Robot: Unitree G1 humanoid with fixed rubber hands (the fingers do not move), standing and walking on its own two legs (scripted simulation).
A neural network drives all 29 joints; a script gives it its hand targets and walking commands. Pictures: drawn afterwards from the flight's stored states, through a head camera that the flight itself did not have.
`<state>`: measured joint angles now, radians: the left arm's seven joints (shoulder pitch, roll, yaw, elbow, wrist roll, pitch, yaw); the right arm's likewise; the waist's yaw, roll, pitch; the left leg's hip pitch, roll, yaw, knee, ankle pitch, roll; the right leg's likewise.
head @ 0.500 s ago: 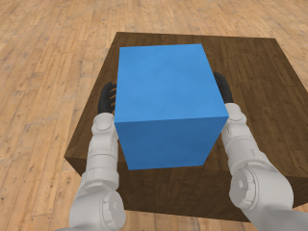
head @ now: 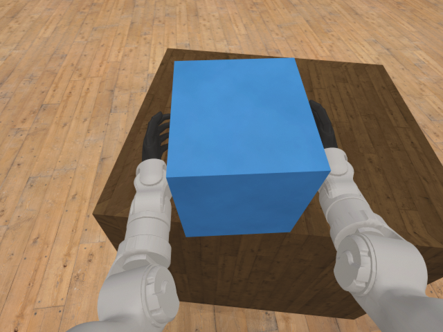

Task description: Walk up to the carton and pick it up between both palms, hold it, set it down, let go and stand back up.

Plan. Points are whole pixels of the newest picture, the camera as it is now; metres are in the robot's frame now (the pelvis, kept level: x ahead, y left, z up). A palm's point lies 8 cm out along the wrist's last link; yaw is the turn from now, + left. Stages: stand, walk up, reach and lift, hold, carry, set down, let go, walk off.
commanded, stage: reach and lift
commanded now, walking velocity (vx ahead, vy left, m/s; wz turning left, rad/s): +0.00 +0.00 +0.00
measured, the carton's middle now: (236, 153) +0.43 +0.02 +0.08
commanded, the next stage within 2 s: none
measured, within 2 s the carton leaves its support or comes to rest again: neither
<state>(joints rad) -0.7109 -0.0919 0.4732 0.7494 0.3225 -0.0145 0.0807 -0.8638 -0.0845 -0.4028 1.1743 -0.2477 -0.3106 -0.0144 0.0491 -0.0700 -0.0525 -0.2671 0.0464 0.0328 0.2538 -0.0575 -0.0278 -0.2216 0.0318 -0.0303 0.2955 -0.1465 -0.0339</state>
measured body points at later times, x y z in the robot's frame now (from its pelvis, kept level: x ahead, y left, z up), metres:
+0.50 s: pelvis +0.00 +0.02 +0.00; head -0.01 +0.05 +0.45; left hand +0.41 +0.19 +0.14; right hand +0.43 -0.12 +0.16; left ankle +0.04 +0.14 -0.75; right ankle +0.00 -0.09 -0.75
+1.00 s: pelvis +0.00 +0.02 +0.00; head -0.04 +0.05 +0.45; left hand +0.40 +0.19 +0.18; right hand +0.41 -0.13 +0.19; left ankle +0.04 +0.14 -0.75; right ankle +0.00 -0.09 -0.75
